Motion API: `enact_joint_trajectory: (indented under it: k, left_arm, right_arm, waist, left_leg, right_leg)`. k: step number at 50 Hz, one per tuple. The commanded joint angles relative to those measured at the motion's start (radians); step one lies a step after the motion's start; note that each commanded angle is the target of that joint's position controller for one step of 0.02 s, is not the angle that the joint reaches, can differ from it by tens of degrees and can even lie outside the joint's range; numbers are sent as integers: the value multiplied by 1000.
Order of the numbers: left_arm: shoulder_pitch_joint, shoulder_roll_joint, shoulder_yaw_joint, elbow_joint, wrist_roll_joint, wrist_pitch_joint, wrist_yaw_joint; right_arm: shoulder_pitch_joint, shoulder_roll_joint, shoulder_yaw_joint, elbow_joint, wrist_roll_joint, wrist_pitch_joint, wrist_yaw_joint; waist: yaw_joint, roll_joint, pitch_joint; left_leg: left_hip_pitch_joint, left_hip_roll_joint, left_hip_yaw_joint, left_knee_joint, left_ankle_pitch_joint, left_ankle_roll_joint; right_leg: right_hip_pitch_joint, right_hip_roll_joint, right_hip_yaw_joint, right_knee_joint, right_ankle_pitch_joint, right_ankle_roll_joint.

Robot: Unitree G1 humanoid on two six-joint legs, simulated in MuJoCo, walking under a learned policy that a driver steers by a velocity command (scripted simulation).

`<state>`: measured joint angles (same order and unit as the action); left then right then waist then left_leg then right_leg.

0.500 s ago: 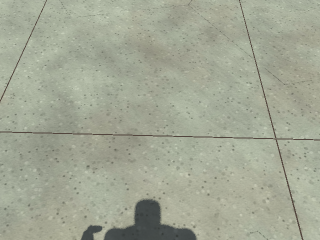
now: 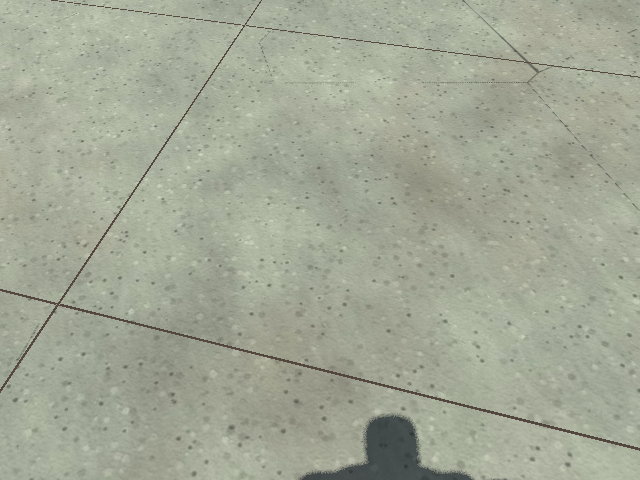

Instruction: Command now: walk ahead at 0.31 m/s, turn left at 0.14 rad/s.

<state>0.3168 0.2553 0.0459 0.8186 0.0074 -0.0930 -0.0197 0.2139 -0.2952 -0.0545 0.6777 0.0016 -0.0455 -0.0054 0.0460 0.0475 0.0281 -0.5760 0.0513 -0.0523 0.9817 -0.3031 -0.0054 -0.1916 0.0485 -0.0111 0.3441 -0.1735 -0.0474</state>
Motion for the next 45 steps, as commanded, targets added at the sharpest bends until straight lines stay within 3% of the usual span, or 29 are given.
enact_joint_trajectory:
  k: [1, 4, 6, 9, 10, 11, 12, 13, 14, 16, 19, 21, 23, 24, 25, 27, 28, 31, 34, 45]
  left_arm:
    - [-79, 172, 36, -55, -7, -6, 12]
    - [-35, 178, 34, -21, -15, 13, 19]
    - [-21, 181, 32, -3, -20, 24, 20]
    - [-51, 178, 29, 9, -30, 35, 23]
    - [-23, 155, 21, 16, -20, 31, 23]
    - [34, 110, 3, 5, 11, 18, 19]
    - [129, 47, -24, 30, 10, 19, 17]
    - [84, 103, -12, 34, -6, 37, 16]
    - [31, 136, -1, 20, -15, 56, 19]
    - [-16, 133, 6, 19, -8, 96, 38]
    - [21, 92, -1, 51, -2, 117, 51]
    - [39, 72, -4, 74, 4, 113, 46]
    - [-7, 91, -4, 60, 28, 113, 43]
    - [-40, 133, 1, 39, 26, 113, 47]
    - [-76, 175, 15, 52, 11, 112, 50]
    - [-106, 110, 0, 56, 14, 93, 50]
    - [-111, 106, -2, 62, 13, 84, 49]
    - [-83, 103, -4, 89, 3, 65, 46]
    - [-73, 102, -6, 109, 0, 68, 48]
    - [-72, 89, -12, 168, -4, 78, 47]
  right_arm:
    - [0, -12, 4, -58, -8, -13, 1]
    - [-72, -21, 2, -63, 0, -12, 9]
    - [-107, -34, -3, -74, -1, -13, 15]
    - [-54, -62, -19, -54, -15, -18, 17]
    - [-16, -101, -31, -44, -22, -20, 9]
    - [30, -172, -42, -51, -40, -17, 0]
    - [43, -115, -25, -46, -45, -1, -4]
    - [61, -41, -5, -29, -26, 10, 3]
    - [28, -35, 1, -18, -13, 14, 10]
    - [-80, -65, -4, -22, -15, 18, 15]
    - [-168, -74, -11, -17, -30, 30, 6]
    - [-176, -54, -6, 0, -21, 34, 1]
    - [-125, -19, 6, 37, -15, 32, 1]
    - [-106, -21, 6, 49, -23, 33, 3]
    - [-89, -22, 2, 51, -21, 34, 0]
    - [-110, -36, -4, 65, -20, 33, -10]
    - [-101, -31, -4, 78, -17, 34, -14]
    - [-76, -29, -7, 112, -15, 33, -16]
    - [-71, -29, -9, 143, -9, 34, -16]
    - [-62, -45, -13, 258, -2, 56, -33]
  waist:
    - [-38, -137, -64]
    - [-4, -145, -84]
    - [1, -147, -83]
    - [-52, -128, -98]
    - [-61, -91, -125]
    - [-41, 35, -231]
    - [-36, 173, -342]
    - [-66, 151, -340]
    - [-64, 104, -260]
    - [-32, 57, -152]
    - [10, 107, -129]
    - [23, 93, -144]
    - [6, 49, -108]
    - [-22, -3, -54]
    - [-59, -121, -1]
    - [-48, -130, 10]
    - [-50, -133, 5]
    - [-40, -102, -35]
    - [-34, -77, -49]
    - [-38, -47, -38]
  left_leg:
    - [50, 11, 22, -182, 133, -24]
    - [127, -23, 34, -335, 299, -22]
    - [150, -33, 22, -399, 307, -5]
    - [290, -55, 33, -545, 367, 44]
    - [402, -18, 3, -584, 555, 74]
    - [632, 148, -142, -487, 969, 153]
    - [767, 311, -309, -477, 1078, 311]
    - [716, 311, -363, -523, 914, 333]
    - [640, 272, -340, -561, 725, 297]
    - [454, 222, -277, -635, 470, 240]
    - [260, 139, -162, -683, 320, 200]
    - [227, 107, -114, -670, 188, 178]
    - [184, 58, -91, -667, -77, 98]
    - [180, 22, -71, -646, -172, 57]
    - [242, -28, -17, -627, -117, 26]
    - [341, -30, -7, -559, 10, 22]
    - [357, -26, -8, -547, 66, 30]
    - [381, -25, -2, -523, 215, 38]
    - [400, -23, 1, -512, 292, 36]
    - [442, -19, 6, -515, 351, 25]
  right_leg:
    - [24, -230, 113, -106, 640, -162]
    - [51, -214, 74, -86, 613, -136]
    - [82, -231, 91, -53, 567, -126]
    - [85, -217, 106, 66, 488, -83]
    - [52, -170, 87, 147, 444, -43]
    - [-85, -107, 52, 307, 183, 9]
    - [-215, -54, 39, 494, -306, 67]
    - [-251, -68, 82, 587, -525, 95]
    - [-292, -87, 90, 624, -532, 106]
    - [-267, -116, 84, 570, -441, 126]
    - [-68, -99, 39, 391, -245, 131]
    - [40, -82, 10, 241, -55, 113]
    - [88, -107, 42, 129, 47, 77]
    - [35, -156, 87, 81, -17, 49]
    - [-105, -143, 82, 71, -218, 21]
    - [-180, -132, 85, 26, -256, 33]
    - [-169, -128, 81, 27, -199, 43]
    - [-103, -120, 68, 60, -67, 50]
    - [-73, -111, 58, 76, 5, 48]
    - [-38, -94, 40, 64, 97, 41]
